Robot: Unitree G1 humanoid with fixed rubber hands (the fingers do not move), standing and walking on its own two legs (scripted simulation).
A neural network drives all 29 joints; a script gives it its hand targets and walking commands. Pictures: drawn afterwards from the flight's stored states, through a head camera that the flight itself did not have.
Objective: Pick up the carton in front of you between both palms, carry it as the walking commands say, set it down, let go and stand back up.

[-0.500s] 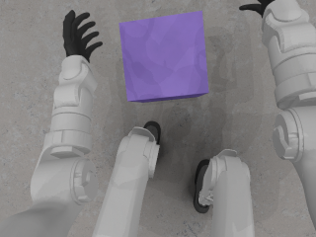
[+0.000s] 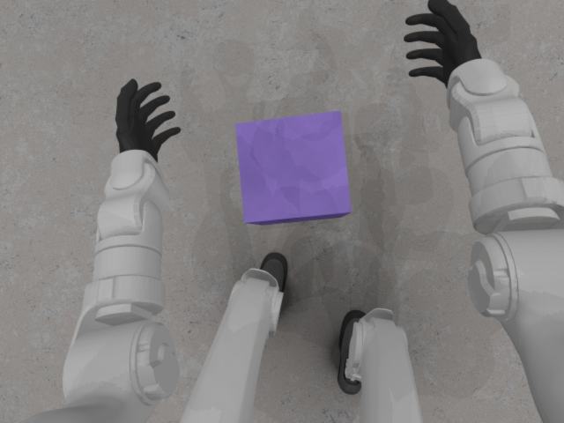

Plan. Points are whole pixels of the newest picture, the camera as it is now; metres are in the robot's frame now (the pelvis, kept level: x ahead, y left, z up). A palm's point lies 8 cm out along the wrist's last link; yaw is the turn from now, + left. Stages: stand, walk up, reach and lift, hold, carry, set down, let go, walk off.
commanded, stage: set down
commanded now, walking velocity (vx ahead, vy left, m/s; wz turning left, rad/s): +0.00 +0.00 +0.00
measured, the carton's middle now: (295, 177) +0.47 +0.11 -0.47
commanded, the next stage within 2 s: let go in 0.02 s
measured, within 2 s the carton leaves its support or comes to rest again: neither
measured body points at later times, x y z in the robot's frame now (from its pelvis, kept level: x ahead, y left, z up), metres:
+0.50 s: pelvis +0.05 +0.03 +0.12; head +0.25 +0.02 +0.53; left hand +0.34 +0.27 +0.03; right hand +0.44 -0.14 +0.01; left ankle +0.13 +0.13 -0.56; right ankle +0.03 -0.12 -0.56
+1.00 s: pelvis +0.11 +0.00 +0.17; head +0.17 +0.01 +0.62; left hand +0.27 +0.24 +0.09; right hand +0.32 -0.21 +0.08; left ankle +0.13 +0.13 -0.56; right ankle +0.03 -0.12 -0.56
